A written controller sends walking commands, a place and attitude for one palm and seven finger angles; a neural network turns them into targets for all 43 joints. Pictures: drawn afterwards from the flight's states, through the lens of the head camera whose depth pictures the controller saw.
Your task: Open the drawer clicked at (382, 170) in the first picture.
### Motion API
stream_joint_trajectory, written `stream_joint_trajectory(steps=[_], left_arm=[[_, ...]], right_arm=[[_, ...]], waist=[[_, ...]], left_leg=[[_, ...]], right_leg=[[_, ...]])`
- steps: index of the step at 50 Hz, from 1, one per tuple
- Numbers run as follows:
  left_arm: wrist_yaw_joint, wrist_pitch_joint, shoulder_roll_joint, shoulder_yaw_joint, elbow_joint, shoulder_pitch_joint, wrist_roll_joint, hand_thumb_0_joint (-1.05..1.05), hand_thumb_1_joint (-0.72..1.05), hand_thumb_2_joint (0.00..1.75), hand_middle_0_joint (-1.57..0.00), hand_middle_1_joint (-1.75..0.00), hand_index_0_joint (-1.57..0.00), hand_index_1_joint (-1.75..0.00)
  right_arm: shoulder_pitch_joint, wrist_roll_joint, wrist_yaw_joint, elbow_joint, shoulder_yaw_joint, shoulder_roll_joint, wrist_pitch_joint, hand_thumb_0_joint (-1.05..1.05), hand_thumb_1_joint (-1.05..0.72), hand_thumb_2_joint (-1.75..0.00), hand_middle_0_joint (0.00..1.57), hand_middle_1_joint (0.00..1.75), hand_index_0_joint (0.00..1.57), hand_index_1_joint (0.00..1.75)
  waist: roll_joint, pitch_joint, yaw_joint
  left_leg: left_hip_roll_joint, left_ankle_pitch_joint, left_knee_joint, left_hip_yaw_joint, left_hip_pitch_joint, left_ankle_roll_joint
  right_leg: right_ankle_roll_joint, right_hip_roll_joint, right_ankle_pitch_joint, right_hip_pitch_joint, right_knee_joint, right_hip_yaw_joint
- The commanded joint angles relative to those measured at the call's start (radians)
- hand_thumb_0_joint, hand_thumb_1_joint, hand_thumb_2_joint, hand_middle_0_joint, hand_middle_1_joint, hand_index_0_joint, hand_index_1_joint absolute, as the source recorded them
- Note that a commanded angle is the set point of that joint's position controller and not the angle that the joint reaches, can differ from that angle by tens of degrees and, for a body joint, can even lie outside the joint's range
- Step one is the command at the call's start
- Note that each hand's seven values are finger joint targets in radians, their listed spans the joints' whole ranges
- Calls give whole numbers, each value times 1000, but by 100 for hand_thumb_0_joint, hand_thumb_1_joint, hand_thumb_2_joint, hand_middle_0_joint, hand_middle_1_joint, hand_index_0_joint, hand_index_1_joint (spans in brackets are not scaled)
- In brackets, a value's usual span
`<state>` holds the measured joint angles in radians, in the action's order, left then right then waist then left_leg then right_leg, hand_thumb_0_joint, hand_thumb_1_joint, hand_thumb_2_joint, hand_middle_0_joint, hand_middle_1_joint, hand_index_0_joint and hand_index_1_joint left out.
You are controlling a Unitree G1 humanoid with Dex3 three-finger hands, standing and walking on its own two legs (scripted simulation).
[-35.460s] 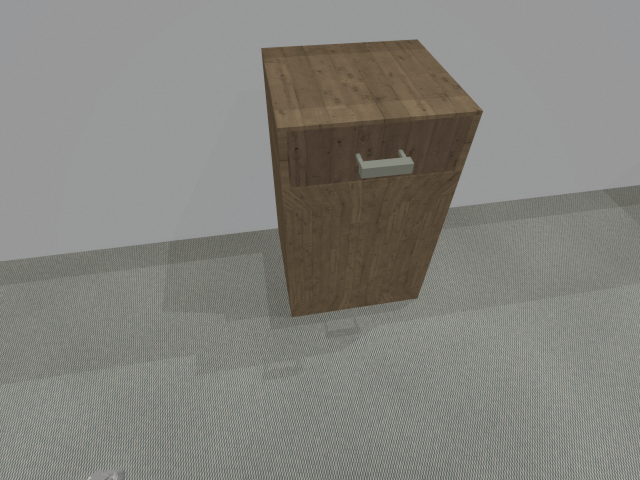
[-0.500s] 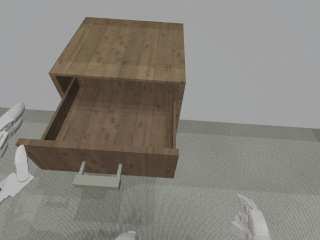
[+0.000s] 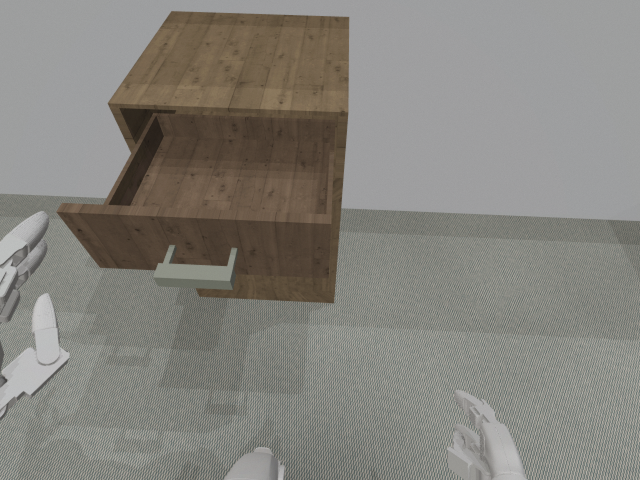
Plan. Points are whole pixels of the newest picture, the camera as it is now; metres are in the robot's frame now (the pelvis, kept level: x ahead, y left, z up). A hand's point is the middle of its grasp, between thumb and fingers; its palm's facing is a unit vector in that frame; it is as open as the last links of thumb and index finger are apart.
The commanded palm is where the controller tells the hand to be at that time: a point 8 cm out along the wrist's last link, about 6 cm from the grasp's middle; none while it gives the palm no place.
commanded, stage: stop stepping back and stand still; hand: left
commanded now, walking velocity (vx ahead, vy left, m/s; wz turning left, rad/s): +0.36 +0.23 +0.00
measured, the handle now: (199, 264) +0.44 +0.23 -0.07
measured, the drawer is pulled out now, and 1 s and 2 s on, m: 0.29 0.29 0.29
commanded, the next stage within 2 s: let the arm hang, fingers relaxed in 0.58 s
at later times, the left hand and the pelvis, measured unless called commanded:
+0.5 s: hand out of the picture +0.11 +0.23 +0.17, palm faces +0.41 -0.80 -0.44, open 7.4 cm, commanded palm +0.05 +0.27 +0.18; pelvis -0.07 -0.01 +0.00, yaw +2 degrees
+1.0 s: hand out of the picture -0.01 +0.16 -0.17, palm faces +0.15 -0.97 -0.18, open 6.9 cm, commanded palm none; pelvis -0.06 -0.02 +0.00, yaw +4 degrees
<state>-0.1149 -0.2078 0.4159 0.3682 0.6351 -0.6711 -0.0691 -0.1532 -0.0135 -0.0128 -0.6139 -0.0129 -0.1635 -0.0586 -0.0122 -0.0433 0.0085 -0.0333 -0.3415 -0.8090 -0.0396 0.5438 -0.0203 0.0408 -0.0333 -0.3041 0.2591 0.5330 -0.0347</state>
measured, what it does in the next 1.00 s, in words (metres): steps on the spot: left foot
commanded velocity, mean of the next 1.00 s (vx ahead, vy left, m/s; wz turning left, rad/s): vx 0.10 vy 0.02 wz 0.00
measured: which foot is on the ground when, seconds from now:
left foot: up 0.00-0.20, down 0.22-1.00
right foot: down 0.00-1.00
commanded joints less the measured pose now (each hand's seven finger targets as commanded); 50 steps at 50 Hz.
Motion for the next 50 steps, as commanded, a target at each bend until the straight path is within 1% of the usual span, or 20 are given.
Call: stream_joint_trajectory(steps=[1,7,9,12,14,16,18,20,22,26,27,28,29,31,33,34,36,40,45,50], left_arm=[[-64,-32,120,121,116,-29,9,0,90,90,-20,-30,-20,-30],[-83,-59,142,98,111,44,49,0,90,90,-20,-30,-20,-30],[-80,-74,125,76,164,47,44,0,90,90,-20,-30,-20,-30],[-70,-83,146,117,174,-17,34,0,90,90,-20,-30,-20,-30],[-74,-64,138,121,179,2,48,0,90,90,-20,-30,-20,-30],[-69,-61,120,116,129,3,44,0,90,90,-20,-30,-20,-30],[-66,-66,118,110,101,44,39,0,90,90,-20,-30,-20,-30],[-64,-61,115,100,59,50,40,0,90,90,-20,-30,-20,-30],[-61,-63,100,77,83,108,43,0,90,90,-20,-30,-20,-30],[-76,-59,107,63,137,105,51,0,90,90,-20,-30,-20,-30],[-79,-57,113,63,175,99,45,0,90,90,-20,-30,-20,-30],[-82,-68,106,60,223,110,39,0,90,90,-20,-30,-20,-30],[-84,-60,115,71,238,109,49,0,90,90,-20,-30,-20,-30],[-76,-40,122,95,175,74,52,0,90,90,-20,-30,-20,-30],[-78,-36,126,102,173,51,47,0,90,90,-20,-30,-20,-30],[59,147,-111,-271,-681,187,146,0,90,90,-20,-30,-20,-30],[98,213,-134,-287,-764,178,116,0,90,90,-20,-30,-20,-30],[95,203,-83,-269,-999,321,109,0,90,90,-20,-30,-20,-30],[89,222,-96,-296,-1303,397,89,0,90,90,-20,-30,-20,-30],[89,209,-139,-303,-1522,338,82,0,90,90,-20,-30,-20,-30]], right_arm=[[72,-2,-43,177,48,-117,-32,0,-90,-90,20,30,20,30],[43,-2,-51,165,65,-152,-88,0,-90,-90,20,30,20,30],[12,3,-48,165,70,-160,-110,0,-90,-90,20,30,20,30],[3,-7,-41,179,95,-188,-119,0,-90,-90,20,30,20,30],[8,-3,-44,174,69,-151,-112,0,-90,-90,20,30,20,30],[7,-8,-44,157,67,-168,-114,0,-90,-90,20,30,20,30],[14,-11,-50,156,73,-169,-113,0,-90,-90,20,30,20,30],[-2,-11,-48,164,83,-160,-97,0,-90,-90,20,30,20,30],[4,0,-33,157,82,-161,-82,0,-90,-90,20,30,20,30],[7,11,-46,147,44,-130,-72,0,-90,-90,20,30,20,30],[18,11,-52,159,48,-150,-79,0,-90,-90,20,30,20,30],[19,25,-54,167,49,-164,-81,0,-90,-90,20,30,20,30],[23,23,-45,173,49,-157,-87,0,-90,-90,20,30,20,30],[21,11,-35,165,42,-127,-104,0,-90,-90,20,30,20,30],[21,11,-37,154,32,-120,-113,0,-90,-90,20,30,20,30],[72,48,24,-92,104,-235,-114,0,-90,-90,20,30,20,30],[-69,24,13,-68,75,-128,-39,0,-90,-90,20,30,20,30],[-59,39,12,-101,72,-153,37,0,-90,-90,20,30,20,30],[-79,38,0,-221,42,-123,54,0,-90,-90,20,30,20,30],[-113,33,-25,-312,35,-91,55,0,-90,-90,20,30,20,30]], waist=[[100,118,39],[160,52,12],[51,68,16],[-175,116,-1],[-252,56,8],[-146,7,4],[33,9,8],[226,-11,13],[187,-18,25],[73,45,31],[-40,24,31],[-176,14,23],[-212,59,9],[-200,12,10],[-148,8,3],[-71,-13,17],[140,116,5],[342,39,-8],[-111,-2,-7],[-154,51,-19]], left_leg=[[27,-48,-212,-5,-36,2],[36,-35,317,74,-275,65],[9,24,502,67,-350,88],[-189,143,512,-126,-415,151],[-192,-57,560,-144,-211,162],[-156,-62,477,-85,-102,149],[-76,-133,369,-23,-65,110],[45,-205,83,78,-52,63],[35,-123,-82,46,-57,55],[30,-22,332,81,-368,71],[-17,-60,453,3,-406,79],[-155,-175,576,-225,-361,132],[-236,-149,609,-291,-297,174],[-234,-309,661,-265,-144,177],[-193,-110,562,-156,-148,160],[-104,282,301,-92,-163,105],[-37,134,187,16,-190,53],[30,20,85,41,-154,40],[-58,309,340,-42,-309,72],[-51,209,377,-13,-320,63]], right_leg=[[89,330,136,14,-239,262],[58,303,-46,16,-289,252],[20,224,-69,-26,-204,181],[-45,52,-53,54,87,8],[-42,45,-122,2,166,-36],[-41,43,-38,-99,21,-35],[-26,73,-86,-149,-123,68],[67,253,-470,-16,-361,427],[152,346,-365,14,-388,519],[72,223,-306,142,-252,185],[41,163,-273,180,-135,140],[-8,55,-205,177,41,59],[-42,-8,-146,121,242,-15],[-45,23,-160,72,328,27],[-50,44,-108,0,125,14],[-26,96,35,102,94,41],[5,168,256,6,-39,110],[100,235,468,-37,-89,173],[20,102,151,15,-63,97],[30,108,175,-114,-171,121]])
